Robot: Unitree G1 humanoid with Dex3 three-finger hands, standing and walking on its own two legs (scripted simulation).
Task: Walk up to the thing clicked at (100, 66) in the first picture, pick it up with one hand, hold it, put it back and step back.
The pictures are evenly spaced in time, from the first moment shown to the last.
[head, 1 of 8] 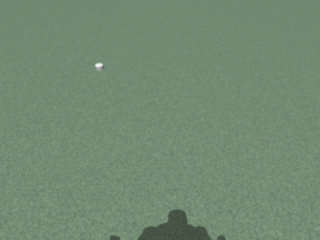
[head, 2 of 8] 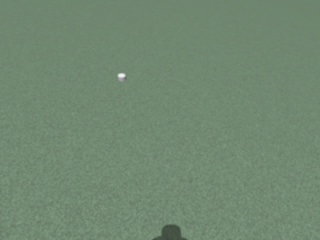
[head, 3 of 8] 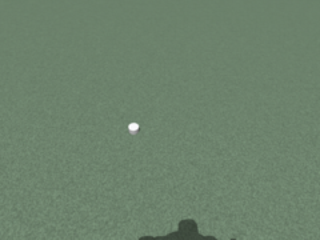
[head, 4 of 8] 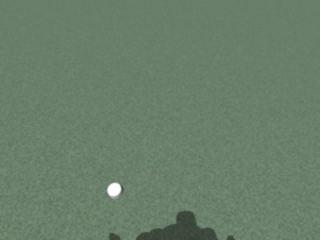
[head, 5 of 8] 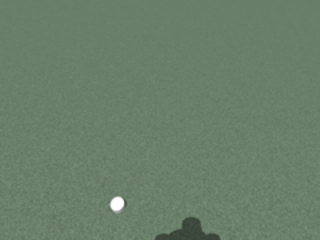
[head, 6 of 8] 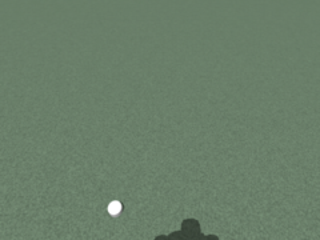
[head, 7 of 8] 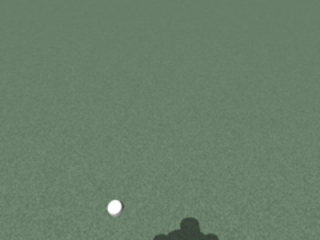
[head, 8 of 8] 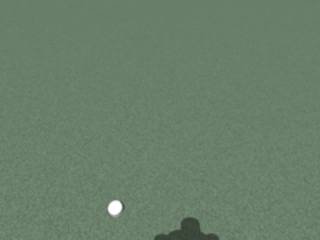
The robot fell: no
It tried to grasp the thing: no
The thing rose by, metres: 0.00
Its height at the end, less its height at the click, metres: +0.00
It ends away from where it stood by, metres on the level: 0.00
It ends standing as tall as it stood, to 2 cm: yes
